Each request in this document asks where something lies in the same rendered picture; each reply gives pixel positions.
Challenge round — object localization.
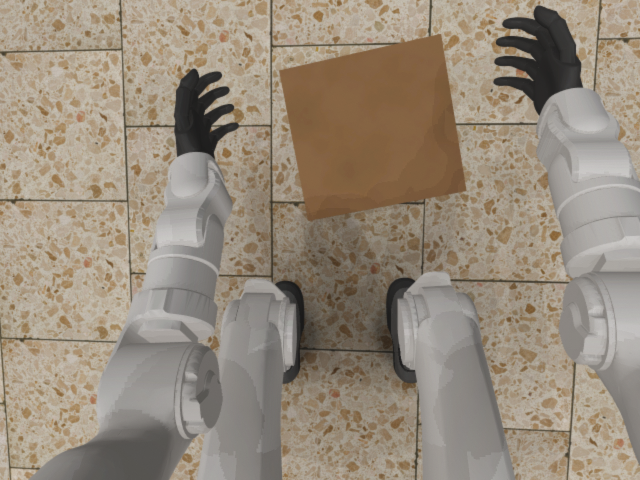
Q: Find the robot left upper arm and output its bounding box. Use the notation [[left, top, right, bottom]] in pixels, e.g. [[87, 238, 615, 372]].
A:
[[28, 341, 223, 480]]

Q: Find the robot right thigh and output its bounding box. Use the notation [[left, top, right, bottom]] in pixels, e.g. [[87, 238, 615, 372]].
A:
[[398, 285, 516, 480]]

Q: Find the carton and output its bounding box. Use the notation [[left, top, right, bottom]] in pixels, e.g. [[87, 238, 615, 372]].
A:
[[279, 34, 467, 221]]

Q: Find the right robot forearm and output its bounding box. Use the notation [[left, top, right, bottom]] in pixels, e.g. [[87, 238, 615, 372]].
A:
[[536, 88, 640, 279]]

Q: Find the left robot forearm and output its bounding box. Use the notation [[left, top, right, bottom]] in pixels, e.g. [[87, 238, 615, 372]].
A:
[[96, 152, 233, 426]]

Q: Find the right robot hand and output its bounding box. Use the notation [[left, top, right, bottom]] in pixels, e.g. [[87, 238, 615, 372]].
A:
[[493, 5, 583, 116]]

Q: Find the robot right upper arm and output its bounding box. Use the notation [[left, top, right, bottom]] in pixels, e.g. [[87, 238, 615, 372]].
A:
[[559, 272, 640, 465]]

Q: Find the robot right shin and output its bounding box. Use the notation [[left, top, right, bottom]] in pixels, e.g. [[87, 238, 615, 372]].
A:
[[400, 272, 481, 370]]

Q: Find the left robot hand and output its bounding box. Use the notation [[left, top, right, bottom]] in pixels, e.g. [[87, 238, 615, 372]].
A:
[[174, 69, 239, 159]]

